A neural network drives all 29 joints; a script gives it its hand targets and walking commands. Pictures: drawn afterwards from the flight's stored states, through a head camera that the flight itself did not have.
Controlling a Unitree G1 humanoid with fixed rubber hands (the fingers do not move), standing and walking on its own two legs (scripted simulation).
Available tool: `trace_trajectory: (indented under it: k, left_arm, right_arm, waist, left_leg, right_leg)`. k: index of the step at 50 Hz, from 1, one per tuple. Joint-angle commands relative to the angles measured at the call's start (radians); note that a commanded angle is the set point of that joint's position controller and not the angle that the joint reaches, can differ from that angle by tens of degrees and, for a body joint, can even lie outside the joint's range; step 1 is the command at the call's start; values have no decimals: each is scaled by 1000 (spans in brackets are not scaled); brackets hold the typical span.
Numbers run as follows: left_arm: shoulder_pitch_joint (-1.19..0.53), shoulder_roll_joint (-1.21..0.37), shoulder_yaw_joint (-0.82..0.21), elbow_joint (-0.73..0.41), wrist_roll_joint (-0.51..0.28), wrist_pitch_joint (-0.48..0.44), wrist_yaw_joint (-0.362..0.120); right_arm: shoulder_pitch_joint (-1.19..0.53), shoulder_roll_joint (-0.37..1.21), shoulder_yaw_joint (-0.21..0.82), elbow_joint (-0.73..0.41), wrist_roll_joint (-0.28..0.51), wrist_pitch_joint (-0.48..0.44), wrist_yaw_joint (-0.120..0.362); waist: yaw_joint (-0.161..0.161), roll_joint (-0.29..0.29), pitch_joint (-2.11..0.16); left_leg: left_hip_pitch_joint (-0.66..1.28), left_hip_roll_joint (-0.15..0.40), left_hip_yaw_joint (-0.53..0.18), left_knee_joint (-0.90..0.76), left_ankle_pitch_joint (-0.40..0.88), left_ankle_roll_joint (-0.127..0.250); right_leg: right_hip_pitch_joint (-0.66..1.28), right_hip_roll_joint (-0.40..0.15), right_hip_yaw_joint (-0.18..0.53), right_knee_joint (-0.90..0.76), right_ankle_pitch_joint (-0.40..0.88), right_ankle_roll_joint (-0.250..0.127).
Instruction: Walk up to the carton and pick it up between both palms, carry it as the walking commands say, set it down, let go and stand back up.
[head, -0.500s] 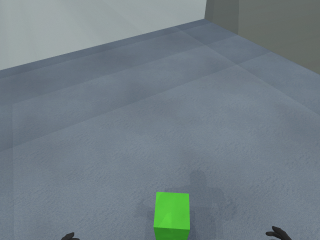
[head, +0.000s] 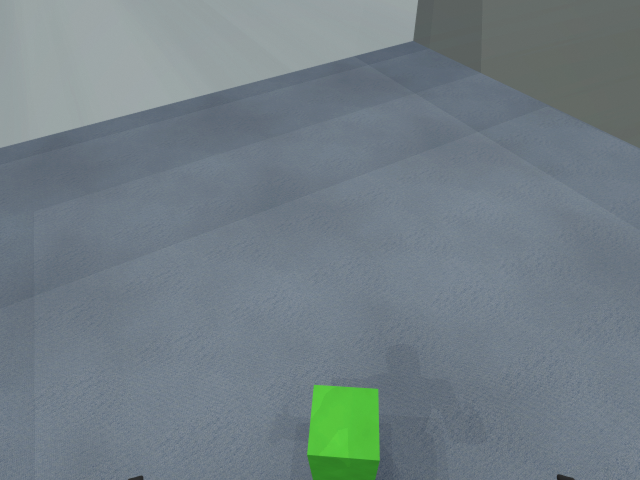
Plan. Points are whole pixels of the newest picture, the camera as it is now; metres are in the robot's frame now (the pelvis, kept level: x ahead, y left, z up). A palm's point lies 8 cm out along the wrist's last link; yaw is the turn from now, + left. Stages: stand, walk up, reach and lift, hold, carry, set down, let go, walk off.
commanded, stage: stand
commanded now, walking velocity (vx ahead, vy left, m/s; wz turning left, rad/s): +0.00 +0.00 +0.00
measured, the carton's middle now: (344, 438) +0.37 +0.00 -0.64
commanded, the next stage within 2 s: none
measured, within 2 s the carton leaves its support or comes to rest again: neither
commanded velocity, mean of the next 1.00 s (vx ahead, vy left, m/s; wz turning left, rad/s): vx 0.00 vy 0.00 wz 0.00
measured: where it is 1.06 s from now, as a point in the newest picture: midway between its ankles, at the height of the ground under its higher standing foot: outside the picture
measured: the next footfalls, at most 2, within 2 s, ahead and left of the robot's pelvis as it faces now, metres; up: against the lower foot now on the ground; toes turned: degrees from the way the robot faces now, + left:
none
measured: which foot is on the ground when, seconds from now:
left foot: down 0.00-1.00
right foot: down 0.00-1.00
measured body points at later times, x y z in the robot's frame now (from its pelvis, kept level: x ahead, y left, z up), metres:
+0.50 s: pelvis -0.01 +0.00 +0.00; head -0.02 +0.00 +0.45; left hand +0.08 +0.31 -0.11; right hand +0.07 -0.31 -0.12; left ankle +0.00 +0.13 -0.74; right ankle -0.01 -0.12 -0.74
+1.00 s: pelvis -0.01 +0.00 +0.00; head -0.02 +0.00 +0.45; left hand +0.08 +0.32 -0.11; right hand +0.07 -0.31 -0.12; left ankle +0.00 +0.13 -0.74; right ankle -0.01 -0.12 -0.74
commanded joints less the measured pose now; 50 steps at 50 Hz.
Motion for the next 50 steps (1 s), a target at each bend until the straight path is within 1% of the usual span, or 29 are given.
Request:
trace_trajectory:
  k: [1, 3, 4, 5, 6, 9, 10, 11, 13, 14, 16, 18, 19, 21, 22, 24, 25, 29, 30, 31, 33, 35, 37, 41, 42, 43, 45, 46, 50]
  left_arm:
    - [-29, 181, 34, -42, -5, -16, 5]
    - [-58, 181, 36, -41, 3, -14, 8]
    - [-50, 194, 40, -32, 4, -14, 9]
    - [-39, 178, 37, -31, -3, -15, 10]
    - [-47, 172, 29, -25, -5, -15, 7]
    - [-58, 201, 40, -24, -6, -17, 5]
    - [-61, 178, 27, -7, -5, -19, 4]
    - [-43, 169, 30, -10, 2, -22, 2]
    - [-63, 191, 37, -5, 1, -16, 4]
    - [-78, 187, 31, -7, -5, -14, 4]
    - [-49, 209, 37, 6, 3, -12, -1]
    - [-78, 177, 24, -12, -6, -19, -2]
    - [-70, 185, 28, -9, -5, -24, -4]
    - [-44, 204, 31, 3, -7, -23, 4]
    - [-85, 187, 24, 0, -3, -17, 2]
    - [-70, 193, 34, 12, -13, -22, 0]
    - [-78, 202, 30, 4, -7, -23, 0]
    - [-69, 182, 29, 11, -9, -21, 4]
    - [-61, 190, 30, 19, -6, -13, 3]
    - [-46, 188, 27, 18, -7, -14, -2]
    - [-83, 186, 26, 20, -3, -16, 0]
    - [-61, 179, 18, 17, -11, -15, 0]
    - [-54, 192, 20, 30, -11, -18, -5]
    - [-64, 223, 31, 31, -6, -25, -1]
    - [-75, 205, 23, 29, -11, -25, -1]
    - [-79, 212, 25, 41, -8, -22, 2]
    - [-80, 193, 25, 36, -10, -20, -5]
    - [-82, 205, 29, 35, -16, -17, -1]
    - [-95, 195, 24, 40, -7, -25, -8]
  right_arm:
    - [-44, -173, -28, -38, -2, -16, -5]
    - [-41, -171, -25, -30, 0, -11, -10]
    - [-31, -185, -28, -29, 0, -15, -12]
    - [-50, -185, -28, -28, -8, -14, -12]
    - [-37, -182, -28, -20, -2, -15, -11]
    - [-27, -159, -21, -20, 1, -16, -5]
    - [-37, -172, -28, -14, 7, -16, -3]
    - [-11, -158, -18, -6, 1, -20, -5]
    - [-64, -179, -28, -11, -1, -15, -5]
    - [-42, -186, -17, -6, 1, -11, -2]
    - [-42, -184, -22, 8, -1, -12, -1]
    - [-26, -192, -24, 13, 8, -14, -5]
    - [-52, -182, -27, 20, 15, -16, -4]
    - [-43, -190, -29, 21, 8, -9, -2]
    - [-37, -181, -24, 23, 9, -13, -5]
    - [-45, -198, -25, 30, 8, -19, -10]
    - [-53, -195, -24, 25, 6, -14, -4]
    - [-63, -188, -20, 33, 5, -15, -1]
    - [-64, -179, -17, 33, 3, -16, 0]
    - [-49, -193, -18, 36, 4, -16, 1]
    - [-57, -211, -28, 43, 1, -14, -6]
    - [-63, -200, -21, 32, 6, -8, -2]
    - [-38, -186, -17, 41, 8, -18, -1]
    - [-56, -207, -26, 48, 0, -12, 1]
    - [-66, -185, -21, 46, 8, -17, 5]
    - [-61, -206, -29, 53, 6, -22, 5]
    - [-48, -200, -19, 57, 12, -18, -1]
    - [-72, -222, -28, 53, 14, -14, 5]
    - [-56, -191, -23, 62, 12, -16, 3]
  waist:
    - [13, 1, -35]
    - [5, -63, 23]
    - [-6, -18, -12]
    - [15, 33, -7]
    - [2, -14, 12]
    - [10, -38, -13]
    - [3, 19, 11]
    - [3, -20, -21]
    - [9, -32, 10]
    - [5, 12, 35]
    - [2, -44, 4]
    - [-10, -20, 4]
    - [-6, -45, 8]
    - [9, -34, 4]
    - [-12, -42, -4]
    - [5, 4, -30]
    - [3, -47, -23]
    - [9, 28, -5]
    - [7, -23, -29]
    - [11, -4, -9]
    - [5, -46, 32]
    - [2, 38, 22]
    - [7, -31, 41]
    - [5, 4, -3]
    - [1, -27, -17]
    - [5, 2, 30]
    - [5, -14, -11]
    - [8, 10, -6]
    - [-3, -46, 1]
  left_leg:
    - [-8, 90, -73, -67, 163, 41]
    - [-18, 86, -72, -76, 159, 37]
    - [-15, 87, -63, -76, 159, 43]
    - [-16, 85, -70, -78, 156, 43]
    - [-21, 83, -66, -84, 150, 41]
    - [-3, 94, -71, -96, 162, 35]
    - [-2, 89, -62, -85, 151, 35]
    - [11, 83, -59, -89, 143, 39]
    - [-8, 87, -70, -98, 130, 33]
    - [-46, 87, -76, -98, 109, 38]
    - [-13, 84, -64, -80, 67, 36]
    - [-11, 83, -62, -89, 94, 36]
    - [16, 89, -79, -88, 107, 40]
    - [7, 87, -75, -84, 163, 41]
    - [4, 97, -68, -83, 167, 40]
    - [4, 91, -69, -84, 188, 41]
    - [17, 95, -71, -97, 176, 31]
    - [-28, 90, -71, -100, 166, 36]
    - [13, 95, -69, -92, 150, 33]
    - [-5, 97, -80, -101, 122, 45]
    - [-26, 92, -75, -114, 118, 45]
    - [-8, 96, -74, -108, 99, 45]
    - [-26, 105, -90, -127, 89, 46]
    - [22, 96, -70, -121, 168, 39]
    - [20, 98, -74, -122, 158, 39]
    - [3, 95, -75, -124, 149, 46]
    - [17, 101, -77, -126, 136, 40]
    - [26, 98, -77, -126, 144, 40]
    - [22, 102, -73, -109, 181, 40]
  right_leg:
    - [14, -102, 89, -75, 141, -24]
    - [-14, -102, 104, -93, 118, -27]
    - [4, -105, 107, -85, 113, -28]
    - [18, -99, 98, -91, 131, -27]
    - [2, -102, 106, -102, 121, -28]
    - [7, -97, 101, -87, 89, -28]
    - [-11, -101, 106, -101, 89, -28]
    - [18, -99, 103, -104, 76, -23]
    - [2, -89, 82, -105, 52, -17]
    - [-22, -99, 108, -101, 48, -20]
    - [-24, -105, 112, -135, -38, -24]
    - [-32, -106, 115, -131, -9, -24]
    - [-45, -103, 116, -128, 15, -24]
    - [-11, -101, 105, -102, 131, -20]
    - [1, -102, 94, -103, 152, -16]
    - [26, -101, 110, -94, 169, -21]
    - [17, -93, 90, -73, 137, -21]
    - [18, -101, 96, -86, 111, -25]
    - [16, -92, 89, -96, 114, -24]
    - [10, -95, 95, -97, 80, -23]
    - [-11, -107, 107, -111, 68, -23]
    - [-19, -101, 106, -124, 57, -20]
    - [-5, -104, 104, -111, 44, -23]
    - [-3, -100, 102, -109, 76, -23]
    - [7, -103, 98, -108, 86, -23]
    - [-7, -106, 118, -114, 85, -21]
    - [18, -103, 98, -105, 83, -25]
    - [-2, -106, 100, -108, 91, -25]
    - [-13, -105, 99, -102, 103, -26]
